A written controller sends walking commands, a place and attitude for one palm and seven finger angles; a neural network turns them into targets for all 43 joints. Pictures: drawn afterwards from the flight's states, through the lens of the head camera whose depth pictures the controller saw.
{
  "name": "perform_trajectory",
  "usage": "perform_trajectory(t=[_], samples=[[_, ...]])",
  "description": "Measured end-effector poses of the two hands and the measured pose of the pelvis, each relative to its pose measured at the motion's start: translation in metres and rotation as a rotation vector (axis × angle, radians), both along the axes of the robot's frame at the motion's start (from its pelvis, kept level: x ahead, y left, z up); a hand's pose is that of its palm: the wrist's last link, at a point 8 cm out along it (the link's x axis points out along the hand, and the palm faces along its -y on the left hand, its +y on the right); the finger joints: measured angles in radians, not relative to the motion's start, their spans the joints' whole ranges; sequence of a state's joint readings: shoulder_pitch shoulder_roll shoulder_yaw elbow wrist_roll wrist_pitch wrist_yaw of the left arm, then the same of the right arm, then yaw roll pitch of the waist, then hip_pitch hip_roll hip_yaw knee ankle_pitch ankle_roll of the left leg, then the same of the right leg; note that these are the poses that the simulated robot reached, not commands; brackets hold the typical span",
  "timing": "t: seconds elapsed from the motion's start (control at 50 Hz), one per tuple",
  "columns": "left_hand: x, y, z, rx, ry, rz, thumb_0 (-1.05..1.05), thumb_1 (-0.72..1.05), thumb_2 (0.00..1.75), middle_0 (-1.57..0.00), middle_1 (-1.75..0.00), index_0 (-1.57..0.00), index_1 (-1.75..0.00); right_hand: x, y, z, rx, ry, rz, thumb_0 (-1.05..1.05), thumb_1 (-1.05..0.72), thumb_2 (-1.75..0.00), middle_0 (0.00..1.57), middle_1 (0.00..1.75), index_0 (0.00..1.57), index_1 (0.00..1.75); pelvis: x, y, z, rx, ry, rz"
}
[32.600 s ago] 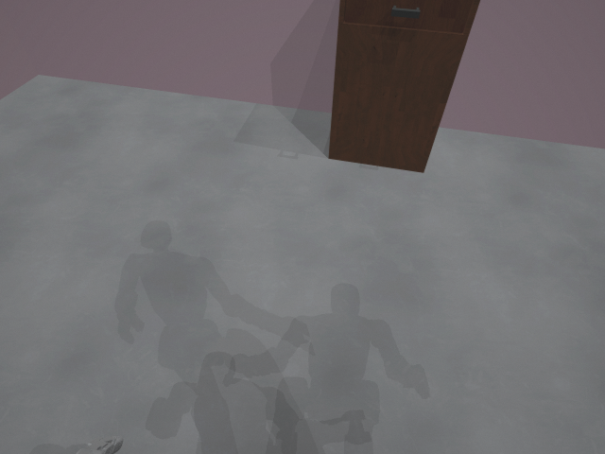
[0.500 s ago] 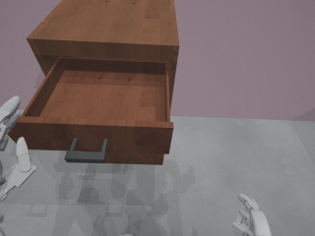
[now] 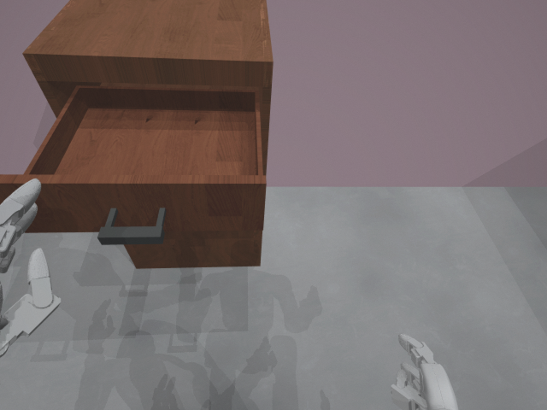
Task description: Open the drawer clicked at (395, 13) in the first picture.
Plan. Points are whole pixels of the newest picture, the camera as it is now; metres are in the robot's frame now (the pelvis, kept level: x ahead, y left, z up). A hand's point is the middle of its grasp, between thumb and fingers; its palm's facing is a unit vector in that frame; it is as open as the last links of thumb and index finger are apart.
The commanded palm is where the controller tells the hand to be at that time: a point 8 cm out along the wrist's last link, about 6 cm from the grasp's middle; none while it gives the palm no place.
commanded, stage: stop stepping back and stand still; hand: left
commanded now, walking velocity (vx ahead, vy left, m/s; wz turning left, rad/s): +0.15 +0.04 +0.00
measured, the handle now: (134, 224) +0.41 +0.26 -0.01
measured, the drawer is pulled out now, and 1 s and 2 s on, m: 0.30 0.30 0.30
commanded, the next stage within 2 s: let the arm hang, fingers relaxed in 0.60 s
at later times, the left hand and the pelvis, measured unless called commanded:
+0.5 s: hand out of the picture +0.13 +0.25 +0.16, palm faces +0.43 -0.81 -0.40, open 7.4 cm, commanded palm +0.06 +0.29 +0.17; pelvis -0.06 +0.01 -0.01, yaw +2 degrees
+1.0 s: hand out of the picture -0.01 +0.18 -0.17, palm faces +0.00 -0.98 -0.18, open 7.3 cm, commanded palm none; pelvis -0.06 +0.00 -0.01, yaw +3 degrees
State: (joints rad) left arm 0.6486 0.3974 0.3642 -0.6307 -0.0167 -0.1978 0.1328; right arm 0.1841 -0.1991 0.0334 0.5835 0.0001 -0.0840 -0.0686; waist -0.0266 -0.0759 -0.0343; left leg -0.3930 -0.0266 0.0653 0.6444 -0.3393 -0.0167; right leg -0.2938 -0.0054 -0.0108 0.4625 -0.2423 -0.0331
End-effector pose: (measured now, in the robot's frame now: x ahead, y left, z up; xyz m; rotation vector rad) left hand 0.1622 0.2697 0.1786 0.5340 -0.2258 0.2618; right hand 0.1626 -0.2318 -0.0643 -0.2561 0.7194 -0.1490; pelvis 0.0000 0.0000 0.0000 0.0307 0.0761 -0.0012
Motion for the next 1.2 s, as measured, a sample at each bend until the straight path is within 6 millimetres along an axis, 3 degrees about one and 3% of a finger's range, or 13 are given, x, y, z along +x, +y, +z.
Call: perform_trajectory(t=[0.1,0.3,0.42,0.52,0.7,0.74,0.82,0.88,0.94,1.0,1.08,1.14,1.2], samples=[[-0.025,0.010,-0.011,-0.009,0.025,0.005,0.02,0.88,0.90,-0.21,-0.31,-0.22,-0.30,-0.027,-0.012,0.001,-0.045,-0.015,-0.042,0.01,-0.90,-0.90,0.20,0.30,0.20,0.30,-0.021,0.005,-0.007,-0.026,-0.027,0.022],[-0.078,0.012,-0.002,-0.021,-0.057,0.102,0.02,0.89,0.90,-0.21,-0.31,-0.22,-0.30,-0.064,-0.003,-0.010,-0.008,-0.019,0.022,0.01,-0.90,-0.90,0.20,0.30,0.20,0.30,-0.048,0.001,-0.007,-0.036,-0.065,0.030],[-0.081,0.019,-0.010,-0.083,-0.104,0.114,0.02,0.89,0.90,-0.21,-0.31,-0.21,-0.30,-0.078,0.004,-0.018,-0.016,0.002,0.010,0.01,-0.90,-0.90,0.20,0.30,0.20,0.30,-0.057,0.008,-0.012,-0.035,-0.091,0.032],[-0.077,0.021,-0.008,-0.037,-0.079,0.101,0.02,0.89,0.90,-0.21,-0.31,-0.21,-0.30,-0.086,0.013,-0.017,0.022,-0.027,-0.016,0.01,-0.90,-0.90,0.20,0.30,0.20,0.30,-0.058,0.009,-0.010,-0.033,-0.091,0.029],[-0.071,0.014,-0.009,-0.040,-0.038,0.074,0.02,0.89,0.90,-0.21,-0.31,-0.21,-0.30,-0.082,0.011,-0.026,0.034,0.038,0.008,0.01,-0.90,-0.90,0.20,0.30,0.20,0.30,-0.053,0.007,-0.010,-0.053,-0.070,0.031],[-0.060,0.020,-0.036,-0.040,0.047,0.061,0.01,0.89,0.90,-0.21,-0.30,-0.21,-0.30,-0.079,0.006,-0.033,0.030,0.054,0.035,0.01,-0.90,-0.90,0.20,0.30,0.20,0.30,-0.052,0.011,-0.013,-0.052,-0.060,0.049],[-0.046,0.033,-0.159,-0.198,0.533,0.149,0.00,0.89,0.90,-0.20,-0.30,-0.20,-0.30,-0.084,-0.006,-0.056,0.024,0.172,0.038,0.01,-0.90,-0.90,0.20,0.30,0.20,0.30,-0.055,0.014,-0.020,-0.016,-0.060,0.059],[-0.075,0.017,-0.245,-0.311,0.906,0.204,0.01,0.90,0.90,-0.20,-0.30,-0.20,-0.30,-0.097,-0.012,-0.064,0.024,0.235,0.020,0.01,-0.90,-0.90,0.20,0.30,0.20,0.30,-0.057,0.010,-0.021,-0.004,-0.078,0.057],[-0.127,-0.014,-0.297,-0.402,1.197,0.206,0.01,0.91,0.90,-0.20,-0.30,-0.20,-0.30,-0.118,-0.016,-0.066,0.027,0.323,-0.014,0.01,-0.91,-0.90,0.20,0.30,0.20,0.30,-0.058,0.006,-0.016,-0.015,-0.095,0.056],[-0.180,-0.039,-0.323,-0.488,1.392,0.233,0.01,0.92,0.90,-0.20,-0.30,-0.20,-0.30,-0.145,-0.017,-0.067,0.020,0.437,-0.036,0.01,-0.91,-0.90,0.20,0.30,0.20,0.30,-0.057,0.003,-0.010,-0.023,-0.102,0.059],[-0.235,-0.039,-0.328,-0.537,1.537,0.325,0.01,0.96,0.90,-0.21,-0.30,-0.21,-0.30,-0.182,-0.013,-0.069,0.020,0.595,-0.047,0.01,-0.91,-0.90,0.20,0.30,0.20,0.30,-0.057,0.001,-0.003,-0.034,-0.101,0.064],[-0.264,-0.035,-0.325,-0.545,1.606,0.383,0.01,0.95,0.90,-0.20,-0.30,-0.21,-0.30,-0.203,-0.008,-0.071,0.031,0.677,-0.057,0.01,-0.91,-0.90,0.20,0.30,0.20,0.30,-0.057,0.001,-0.001,-0.037,-0.101,0.065],[-0.282,-0.029,-0.320,-0.537,1.646,0.429,0.01,0.93,0.90,-0.20,-0.30,-0.21,-0.30,-0.217,-0.003,-0.074,0.047,0.721,-0.066,0.01,-0.91,-0.90,0.20,0.30,0.20,0.30,-0.057,0.002,0.001,-0.037,-0.103,0.066]])
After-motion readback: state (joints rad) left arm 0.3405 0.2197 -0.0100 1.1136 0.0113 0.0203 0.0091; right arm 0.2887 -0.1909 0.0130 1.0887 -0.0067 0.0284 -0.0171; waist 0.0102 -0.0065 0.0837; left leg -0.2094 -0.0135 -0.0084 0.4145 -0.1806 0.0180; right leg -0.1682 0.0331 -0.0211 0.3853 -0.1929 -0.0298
